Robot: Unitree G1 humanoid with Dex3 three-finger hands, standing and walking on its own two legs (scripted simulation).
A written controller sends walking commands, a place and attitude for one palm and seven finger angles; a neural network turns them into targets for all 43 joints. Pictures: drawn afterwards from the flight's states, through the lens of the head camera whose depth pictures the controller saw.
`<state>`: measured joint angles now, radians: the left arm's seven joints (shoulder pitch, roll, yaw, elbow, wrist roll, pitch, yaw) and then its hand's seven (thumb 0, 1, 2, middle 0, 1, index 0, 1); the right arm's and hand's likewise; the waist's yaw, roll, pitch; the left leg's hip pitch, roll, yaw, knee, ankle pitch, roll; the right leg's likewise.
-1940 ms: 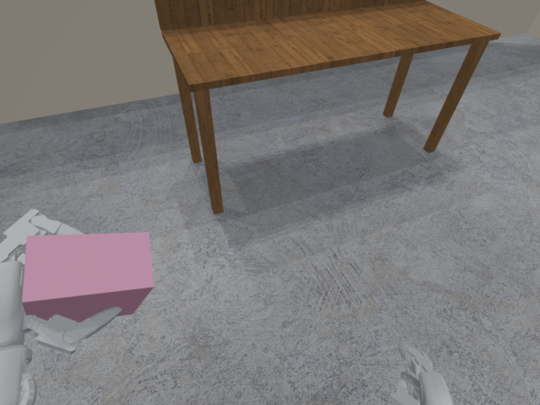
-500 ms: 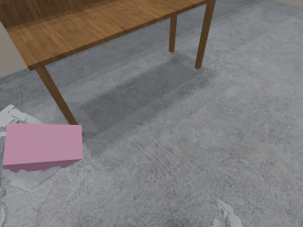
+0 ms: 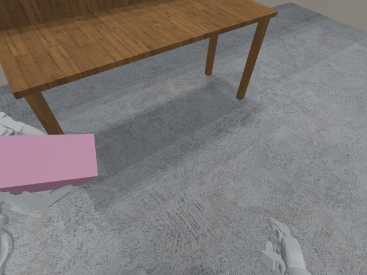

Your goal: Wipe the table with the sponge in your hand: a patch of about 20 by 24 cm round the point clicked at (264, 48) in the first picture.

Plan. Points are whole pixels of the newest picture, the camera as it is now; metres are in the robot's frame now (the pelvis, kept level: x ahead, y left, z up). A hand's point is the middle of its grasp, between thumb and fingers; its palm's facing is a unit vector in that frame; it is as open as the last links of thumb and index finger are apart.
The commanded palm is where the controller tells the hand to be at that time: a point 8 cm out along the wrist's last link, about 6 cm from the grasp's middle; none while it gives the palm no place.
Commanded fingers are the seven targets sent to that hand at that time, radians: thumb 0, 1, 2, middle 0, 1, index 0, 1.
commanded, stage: walk to a spot facing it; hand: left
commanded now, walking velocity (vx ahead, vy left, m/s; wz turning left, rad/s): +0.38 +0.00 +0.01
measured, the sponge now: (61, 165) +0.25 +0.21 +0.17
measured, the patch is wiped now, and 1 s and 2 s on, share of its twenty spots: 0.00 0.00 0.00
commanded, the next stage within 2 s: none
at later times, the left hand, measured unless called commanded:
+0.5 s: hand (106, 114) +0.35 +0.17 +0.19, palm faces +0.41 -0.77 -0.49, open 10.6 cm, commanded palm +0.28 +0.22 +0.20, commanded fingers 0.00 0.10 1.30 -1.20 -1.60 -1.20 -1.60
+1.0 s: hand (103, 87) +0.41 +0.19 +0.20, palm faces +0.65 -0.58 -0.49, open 10.6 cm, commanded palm +0.35 +0.21 +0.20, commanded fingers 0.00 0.10 1.30 -1.20 -1.60 -1.20 -1.60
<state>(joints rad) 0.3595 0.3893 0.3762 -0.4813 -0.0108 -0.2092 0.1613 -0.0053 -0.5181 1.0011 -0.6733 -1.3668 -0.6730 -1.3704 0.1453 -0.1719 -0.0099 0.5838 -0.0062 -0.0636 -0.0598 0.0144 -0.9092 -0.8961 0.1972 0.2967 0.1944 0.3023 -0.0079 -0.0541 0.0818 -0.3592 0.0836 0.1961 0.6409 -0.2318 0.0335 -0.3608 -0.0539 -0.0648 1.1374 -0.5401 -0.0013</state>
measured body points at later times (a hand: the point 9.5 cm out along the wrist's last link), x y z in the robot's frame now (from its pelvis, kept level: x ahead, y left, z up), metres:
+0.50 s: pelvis +0.15 -0.07 +0.02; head +0.20 -0.09 +0.46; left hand +0.32 +0.21 +0.21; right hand +0.32 -0.33 -0.09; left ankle +0.18 +0.07 -0.66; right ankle +0.12 -0.17 -0.72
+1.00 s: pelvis +0.29 -0.11 +0.00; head +0.32 -0.12 +0.45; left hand +0.37 +0.21 +0.23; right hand +0.51 -0.23 -0.10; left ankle +0.27 +0.05 -0.71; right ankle +0.36 -0.22 -0.72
